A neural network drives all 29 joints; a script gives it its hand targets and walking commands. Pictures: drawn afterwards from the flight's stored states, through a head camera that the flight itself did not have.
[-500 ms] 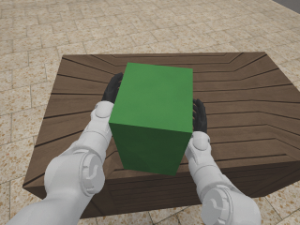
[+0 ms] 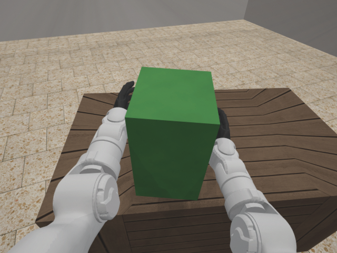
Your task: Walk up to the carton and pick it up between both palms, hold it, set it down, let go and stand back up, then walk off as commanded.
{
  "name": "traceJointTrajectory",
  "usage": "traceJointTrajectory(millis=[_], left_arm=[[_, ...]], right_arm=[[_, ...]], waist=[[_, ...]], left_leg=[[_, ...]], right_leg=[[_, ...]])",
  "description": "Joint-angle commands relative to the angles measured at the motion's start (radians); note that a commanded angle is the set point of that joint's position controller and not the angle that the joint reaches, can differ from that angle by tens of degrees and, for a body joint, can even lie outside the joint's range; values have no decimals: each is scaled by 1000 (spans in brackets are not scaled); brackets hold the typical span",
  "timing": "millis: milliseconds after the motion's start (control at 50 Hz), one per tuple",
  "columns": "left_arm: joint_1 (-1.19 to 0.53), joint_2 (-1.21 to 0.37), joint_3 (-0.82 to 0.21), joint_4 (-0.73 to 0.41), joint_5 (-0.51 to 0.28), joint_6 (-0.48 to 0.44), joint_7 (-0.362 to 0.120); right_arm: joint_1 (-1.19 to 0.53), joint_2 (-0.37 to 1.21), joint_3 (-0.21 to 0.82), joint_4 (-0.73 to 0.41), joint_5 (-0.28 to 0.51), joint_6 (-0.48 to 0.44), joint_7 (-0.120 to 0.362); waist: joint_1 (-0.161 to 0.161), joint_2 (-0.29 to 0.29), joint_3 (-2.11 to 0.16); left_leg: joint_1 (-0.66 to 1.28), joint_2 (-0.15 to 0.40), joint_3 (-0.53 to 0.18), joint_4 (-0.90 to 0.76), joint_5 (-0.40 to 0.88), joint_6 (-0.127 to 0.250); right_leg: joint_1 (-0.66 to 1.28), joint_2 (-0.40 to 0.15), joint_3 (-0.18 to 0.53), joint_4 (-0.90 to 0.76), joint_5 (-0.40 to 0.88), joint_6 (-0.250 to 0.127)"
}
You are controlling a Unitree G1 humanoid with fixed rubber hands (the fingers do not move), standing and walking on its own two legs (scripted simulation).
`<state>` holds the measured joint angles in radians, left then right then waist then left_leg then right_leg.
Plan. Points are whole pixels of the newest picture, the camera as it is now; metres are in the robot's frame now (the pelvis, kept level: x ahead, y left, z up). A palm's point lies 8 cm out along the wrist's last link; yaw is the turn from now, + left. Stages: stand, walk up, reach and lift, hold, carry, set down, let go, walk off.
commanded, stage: reach and lift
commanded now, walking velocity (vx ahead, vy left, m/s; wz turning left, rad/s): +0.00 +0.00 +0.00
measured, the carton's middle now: (171, 137) +0.38 -0.03 +0.12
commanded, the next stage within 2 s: hold in 1.26 s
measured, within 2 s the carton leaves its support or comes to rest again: neither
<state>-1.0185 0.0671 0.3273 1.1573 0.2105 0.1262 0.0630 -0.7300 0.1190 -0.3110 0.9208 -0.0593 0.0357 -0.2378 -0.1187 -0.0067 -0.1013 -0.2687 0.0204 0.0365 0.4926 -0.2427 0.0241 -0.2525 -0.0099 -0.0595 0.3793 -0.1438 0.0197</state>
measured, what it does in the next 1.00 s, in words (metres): stands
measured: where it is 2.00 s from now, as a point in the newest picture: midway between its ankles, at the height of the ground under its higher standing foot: outside the picture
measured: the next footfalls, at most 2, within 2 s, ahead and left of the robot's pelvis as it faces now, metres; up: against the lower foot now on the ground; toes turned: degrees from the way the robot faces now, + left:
none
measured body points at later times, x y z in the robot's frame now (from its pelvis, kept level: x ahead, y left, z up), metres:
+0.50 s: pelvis +0.01 +0.00 +0.00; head -0.04 +0.02 +0.45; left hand +0.43 +0.11 +0.21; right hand +0.39 -0.14 +0.16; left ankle +0.01 +0.10 -0.74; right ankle +0.03 -0.13 -0.74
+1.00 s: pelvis +0.00 -0.01 +0.00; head -0.06 +0.02 +0.45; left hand +0.41 +0.12 +0.22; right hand +0.38 -0.14 +0.17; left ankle +0.01 +0.10 -0.74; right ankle +0.03 -0.13 -0.74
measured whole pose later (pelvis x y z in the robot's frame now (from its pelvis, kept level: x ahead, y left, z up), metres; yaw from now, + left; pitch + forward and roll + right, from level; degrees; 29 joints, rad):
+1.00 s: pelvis +0.00 -0.01 +0.00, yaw +0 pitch -7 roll -1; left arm -0.90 -0.01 0.33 0.63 0.33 0.56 0.05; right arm -0.75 0.05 -0.12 0.78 0.12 0.24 -0.23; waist -0.08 -0.02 -0.03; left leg -0.09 0.02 0.04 0.44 -0.24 0.02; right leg -0.08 -0.01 -0.06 0.35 -0.15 0.01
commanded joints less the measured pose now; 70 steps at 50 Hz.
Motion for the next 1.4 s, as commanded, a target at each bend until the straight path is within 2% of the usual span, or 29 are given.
traceJointTrajectory(millis=[0, 40, 100, 120, 140, 180, 220, 240, 260, 320, 400, 500, 540, 560, 720, 740, 800, 820, 860, 880, 980, 1000, 1020, 1080, 1120, 1220, 1300, 1360, 1380], left_arm=[[-290, -780, -211, -114, 3, 113, -115], [-284, -730, -146, -137, 52, 156, -137], [-317, -719, -98, -149, 89, 203, -147], [-303, -721, -83, -167, 127, 225, -147], [-293, -753, -135, -254, 68, 229, -149], [-306, -777, -187, -257, 56, 245, -147], [-270, -800, -226, -357, 33, 250, -137], [-252, -805, -253, -376, 13, 250, -138], [-279, -836, -281, -394, 10, 247, -136], [-180, -779, -229, -379, 63, 283, -149], [-111, -748, -169, -400, 124, 351, -175], [-255, -835, -293, -595, 55, 378, -144], [-236, -826, -296, -603, 38, 383, -140], [-244, -832, -322, -593, 25, 386, -140], [-287, -815, -255, -532, 75, 458, -143], [-250, -830, -271, -526, 75, 465, -140], [-280, -822, -242, -525, 86, 476, -149], [-295, -819, -259, -537, 78, 476, -151], [-334, -847, -293, -588, 41, 460, -137], [-334, -846, -282, -584, 48, 461, -135], [-249, -833, -271, -562, 66, 488, -141], [-278, -853, -319, -606, 48, 478, -135], [-242, -832, -295, -625, 49, 475, -137], [-204, -830, -304, -672, 53, 487, -141], [-205, -796, -281, -642, 74, 495, -150], [-141, -813, -353, -758, 51, 529, -169], [-135, -787, -364, -756, 32, 539, -182], [-120, -774, -329, -728, 73, 568, -205], [-143, -742, -290, -689, 89, 573, -212]], right_arm=[[-959, 512, 467, -408, 129, -17, 154], [-923, 470, 437, -347, 131, 18, 145], [-925, 430, 395, -303, 139, 46, 152], [-901, 402, 358, -283, 132, 52, 155], [-934, 443, 431, -401, 166, 37, 146], [-974, 435, 452, -409, 187, 38, 144], [-992, 474, 533, -524, 214, 31, 135], [-970, 513, 558, -550, 222, 31, 122], [-972, 494, 557, -525, 227, 32, 124], [-885, 478, 543, -517, 233, 55, 105], [-835, 456, 563, -465, 258, 101, 103], [-934, 447, 574, -542, 306, 88, 114], [-932, 482, 609, -549, 308, 95, 111], [-926, 463, 586, -536, 293, 99, 109], [-968, 393, 454, -463, 272, 123, 130], [-1004, 402, 502, -513, 283, 117, 134], [-972, 384, 445, -474, 258, 119, 130], [-1031, 408, 469, -506, 255, 114, 135], [-1018, 402, 477, -514, 268, 105, 141], [-1051, 434, 508, -536, 261, 103, 140], [-1063, 441, 534, -553, 277, 115, 134], [-1023, 431, 532, -562, 285, 107, 128], [-1045, 483, 578, -622, 298, 107, 119], [-1004, 473, 633, -618, 329, 123, 112], [-936, 458, 589, -577, 308, 145, 97], [-910, 436, 645, -648, 347, 152, 75], [-902, 455, 654, -715, 350, 167, 53], [-904, 408, 602, -659, 349, 190, 57], [-883, 404, 592, -582, 325, 212, 63]], waist=[[133, 20, -298], [126, -9, -188], [126, 25, -124], [119, 40, -101], [130, -2, -201], [112, 28, -212], [149, 25, -314], [125, -16, -330], [114, 23, -328], [126, -36, -317], [144, -42, -175], [114, 62, -244], [136, 13, -257], [105, 25, -240], [83, 60, -112], [104, 59, -120], [83, 49, -67], [108, 60, -109], [81, 78, -151], [108, 52, -161], [127, 17, -164], [93, 53, -195], [133, 3, -225], [143, -7, -271], [115, 11, -199], [85, 27, -232], [60, -20, -239], [54, 19, -154], [61, -2, -83]], left_leg=[[233, -41, -63, -121, 297, -50], [214, -46, -47, -156, 192, -35], [189, -40, -45, -186, 117, -34], [190, -41, -48, -196, 131, -39], [219, -41, -43, -169, 219, -40], [257, -42, -60, -149, 290, -52], [308, -37, -67, -103, 469, -60], [312, -43, -68, -91, 466, -56], [323, -46, -68, -87, 463, -64], [306, -55, -63, -99, 453, -48], [242, -63, -42, -142, 367, -26], [337, -31, -80, -132, 440, -67], [312, -37, -78, -133, 409, -50], [309, -39, -77, -138, 381, -59], [192, -4, -97, -230, 124, -28], [193, -11, -83, -227, 121, -29], [183, -7, -86, -241, 97, -31], [179, -10, -73, -245, 84, -18], [199, 8, -102, -242, 120, -34], [216, -11, -76, -225, 138, -31], [227, -25, -70, -205, 212, -19], [257, -26, -78, -183, 254, -41], [259, -35, -57, -167, 281, -29], [320, -41, -63, -141, 429, -34], [287, -53, -63, -147, 378, -37], [368, -55, -69, -117, 547, -63], [324, -69, -62, -122, 490, -49], [311, -59, -68, -158, 424, -44], [278, -58, -61, -178, 308, -29]], right_leg=[[203, 81, 29, -135, 125, -22], [230, 75, 25, -143, 58, -14], [210, 74, 13, -155, -44, -22], [207, 77, 3, -149, -29, -21], [253, 88, 12, -138, 50, -14], [218, 86, 3, -139, 63, -8], [275, 101, 3, -126, 195, -6], [287, 95, 8, -125, 212, 6], [276, 90, 2, -129, 210, -4], [332, 96, 8, -124, 266, 8], [362, 88, 14, -133, 243, 12], [273, 101, -10, -142, 113, -16], [302, 100, -6, -143, 109, -12], [284, 97, -11, -150, 84, -22], [281, 93, -26, -138, -59, -18], [298, 92, -24, -142, -46, -22], [289, 93, -31, -149, -82, -18], [306, 91, -29, -140, -73, -22], [296, 111, -50, -122, -51, -15], [298, 95, -35, -136, -54, -19], [314, 90, -21, -149, -2, -15], [310, 92, -25, -141, 28, -17], [339, 90, -9, -145, 69, -13], [374, 102, -13, -140, 168, -2], [374, 91, -5, -151, 156, -1], [406, 107, -15, -146, 274, 4], [452, 99, -8, -148, 315, 11], [416, 98, -10, -170, 206, -5], [392, 85, -1, -179, 131, -6]])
